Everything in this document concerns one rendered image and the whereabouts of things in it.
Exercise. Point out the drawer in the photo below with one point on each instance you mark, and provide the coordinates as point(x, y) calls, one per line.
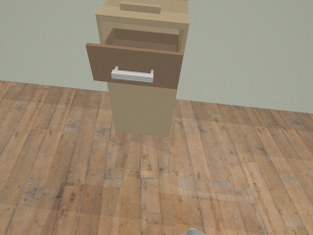
point(137, 51)

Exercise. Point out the cabinet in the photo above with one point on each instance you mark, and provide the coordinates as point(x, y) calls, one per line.
point(139, 109)

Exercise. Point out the handle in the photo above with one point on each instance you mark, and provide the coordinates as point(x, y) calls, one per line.
point(133, 75)
point(140, 7)

